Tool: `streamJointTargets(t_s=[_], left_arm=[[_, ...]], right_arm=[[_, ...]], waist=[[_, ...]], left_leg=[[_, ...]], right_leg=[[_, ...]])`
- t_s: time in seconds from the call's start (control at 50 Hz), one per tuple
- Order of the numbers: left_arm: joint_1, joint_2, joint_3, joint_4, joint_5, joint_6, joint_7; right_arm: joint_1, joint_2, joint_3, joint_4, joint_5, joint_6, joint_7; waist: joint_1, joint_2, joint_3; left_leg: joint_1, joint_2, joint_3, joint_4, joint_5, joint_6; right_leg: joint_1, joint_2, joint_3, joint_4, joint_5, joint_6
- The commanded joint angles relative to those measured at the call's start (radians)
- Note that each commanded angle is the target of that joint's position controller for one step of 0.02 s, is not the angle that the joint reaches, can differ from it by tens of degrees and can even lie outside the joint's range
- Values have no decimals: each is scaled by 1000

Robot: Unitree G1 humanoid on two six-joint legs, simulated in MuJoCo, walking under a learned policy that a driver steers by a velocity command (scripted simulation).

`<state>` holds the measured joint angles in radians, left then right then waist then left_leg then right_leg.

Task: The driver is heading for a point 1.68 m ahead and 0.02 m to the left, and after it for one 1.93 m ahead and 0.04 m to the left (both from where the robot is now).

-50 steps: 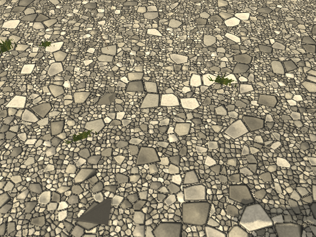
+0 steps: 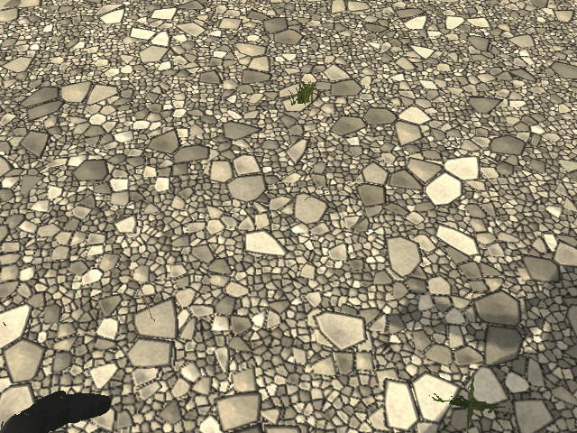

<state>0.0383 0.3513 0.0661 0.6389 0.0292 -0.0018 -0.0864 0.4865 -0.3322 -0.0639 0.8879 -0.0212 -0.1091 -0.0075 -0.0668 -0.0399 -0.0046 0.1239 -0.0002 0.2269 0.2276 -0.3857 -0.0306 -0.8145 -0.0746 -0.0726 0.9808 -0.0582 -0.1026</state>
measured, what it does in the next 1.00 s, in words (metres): walks ahead, turning left: right foot, then left foot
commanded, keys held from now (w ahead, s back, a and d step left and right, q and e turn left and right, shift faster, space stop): w+e+shift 0.16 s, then w+q+shift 0.84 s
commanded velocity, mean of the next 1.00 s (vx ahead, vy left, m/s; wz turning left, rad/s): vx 1.00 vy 0.00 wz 0.24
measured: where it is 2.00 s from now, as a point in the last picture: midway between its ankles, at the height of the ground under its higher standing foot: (220, 74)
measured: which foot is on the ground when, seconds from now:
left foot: down 0.00-0.12, up 0.14-0.56, down 0.58-1.00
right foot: up 0.00-0.10, down 0.12-0.56, up 0.58-1.00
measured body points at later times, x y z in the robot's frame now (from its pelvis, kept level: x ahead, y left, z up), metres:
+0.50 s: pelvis +0.47 -0.05 -0.01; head +0.51 -0.04 +0.44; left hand +0.52 +0.23 -0.14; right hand +0.63 -0.31 -0.10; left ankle +0.74 +0.03 -0.68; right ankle +0.27 -0.05 -0.72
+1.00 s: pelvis +0.97 -0.05 -0.01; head +1.01 -0.04 +0.44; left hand +1.21 +0.20 -0.05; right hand +0.99 -0.36 -0.12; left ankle +0.73 -0.02 -0.72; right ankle +1.18 -0.15 -0.72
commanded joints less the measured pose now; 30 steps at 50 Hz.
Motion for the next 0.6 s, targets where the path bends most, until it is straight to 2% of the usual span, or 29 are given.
streamJointTargets(t_s=[0.02,0.04,0.06,0.08,0.1,0.12,0.14,0.16,0.18,0.2,0.22,0.24,0.26,0.28,0.3,0.34,0.38,0.42,0.44,0.46,0.48,0.5,0.52,0.54,0.56,0.58,0.6], left_arm=[[-52,-32,-35,-66,-3,-7,-22],[-23,-19,-33,-61,-3,-8,-18],[50,9,-24,-43,-4,-8,-10],[193,48,-7,-7,-4,-11,-1],[403,96,19,57,-3,-14,16],[506,146,49,108,-5,-12,42],[415,236,68,97,-22,2,63],[385,320,86,39,1,14,63],[381,247,77,32,-3,14,77],[341,176,57,54,-3,3,90],[301,137,42,64,0,-17,94],[262,106,26,57,4,-38,98],[265,64,8,73,-3,-60,94],[276,69,6,89,-6,-77,89],[290,74,9,106,-7,-91,82],[330,64,7,128,-11,-110,67],[332,53,2,130,-17,-125,60],[345,71,1,144,-24,-141,65],[355,65,-2,154,-23,-144,69],[357,78,-2,157,-20,-146,75],[359,90,0,160,-16,-141,86],[360,112,4,160,-8,-133,99],[345,133,10,156,6,-119,114],[316,152,17,149,23,-97,126],[262,168,24,129,37,-75,133],[186,177,28,112,32,-65,134],[194,-23,-26,77,47,-90,109]], right_arm=[[-124,-80,1,-86,2,-28,-5],[-100,-119,-7,-87,1,-21,-10],[-106,-158,-17,-93,-2,-8,-18],[-134,-194,-28,-104,-8,11,-23],[-178,-208,-33,-126,-13,28,-23],[-173,-179,-29,-126,-23,36,-13],[-165,-15,13,-170,-41,28,3],[-128,-67,14,-292,-9,9,6],[-206,-105,19,-285,-14,-12,5],[-196,-101,26,-260,-7,-16,3],[-198,-82,33,-242,-20,-5,1],[-161,-68,39,-221,-29,16,5],[-145,-53,41,-201,-32,42,12],[-139,-34,45,-205,-25,63,22],[-197,-24,48,-219,-17,72,29],[-334,-7,53,-256,4,72,38],[-390,13,57,-262,19,62,52],[-421,29,60,-267,29,54,66],[-431,17,55,-255,29,52,68],[-433,13,53,-253,27,49,70],[-418,-5,46,-239,22,50,71],[-391,-25,39,-226,15,53,70],[-330,-49,30,-207,11,60,66],[-195,-86,14,-171,12,66,61],[11,-126,-9,-106,14,71,53],[205,-167,-37,-61,8,77,39],[159,-198,-45,-37,9,89,29]], waist=[[80,67,112],[103,99,77],[154,133,30],[238,150,-54],[330,147,-147],[347,55,-182],[222,-191,-105],[176,-224,-349],[199,-26,-272],[140,71,-107],[86,141,-41],[44,158,-12],[20,162,22],[4,114,22],[18,98,69],[65,79,139],[89,72,135],[97,40,120],[104,56,120],[99,33,106],[88,10,77],[69,-26,37],[30,-71,-5],[-46,-92,-67],[-144,-91,-142],[-266,-35,-172],[-123,229,-103]], left_leg=[[-199,182,46,-80,972,59],[-148,201,47,5,1206,53],[-108,224,44,122,1375,48],[-110,248,32,318,1465,53],[-191,258,8,587,1425,67],[-389,175,6,946,882,54],[-709,4,-19,1360,-97,27],[-978,-42,-251,1510,-120,10],[-1033,32,-307,1430,-6,23],[-993,79,-286,1321,66,28],[-905,120,-278,1242,70,26],[-817,145,-283,1187,59,23],[-743,168,-284,1130,45,20],[-727,172,-279,1069,30,14],[-757,182,-269,1000,81,18],[-813,174,-242,816,242,48],[-753,129,-205,624,433,83],[-679,96,-172,490,600,120],[-687,64,-143,452,631,134],[-664,41,-125,410,642,147],[-644,0,-96,394,615,155],[-616,-44,-70,392,550,163],[-567,-80,-54,405,462,175],[-456,-118,-50,422,370,193],[-291,-133,-74,422,276,221],[-97,-90,-169,337,204,284],[95,59,-395,456,231,338]], right_leg=[[251,73,-117,-191,94,-47],[313,109,-137,-208,63,-64],[390,140,-139,-218,11,-81],[543,167,-120,-219,-38,-104],[776,183,-73,-253,-78,-137],[1006,166,21,-315,-137,-165],[1057,-8,320,-311,-26,-200],[1315,-166,818,-549,-219,-396],[1232,-199,857,-696,-336,-342],[1030,-188,759,-726,-299,-292],[851,-154,660,-725,-214,-254],[716,-128,566,-730,-118,-236],[602,-93,474,-748,-10,-211],[560,-87,419,-780,-28,-207],[533,-68,354,-824,-12,-194],[554,-15,213,-876,130,-128],[582,34,77,-901,262,-56],[646,-7,28,-966,360,-23],[726,-11,-11,-974,462,-4],[788,-28,-34,-950,594,16],[867,-33,-58,-904,774,35],[939,-49,-75,-834,968,55],[989,-73,-85,-728,1148,71],[1001,-93,-92,-537,1272,78],[954,-99,-92,-261,1286,77],[783,-39,-115,171,1049,73],[335,127,-55,535,-254,73]])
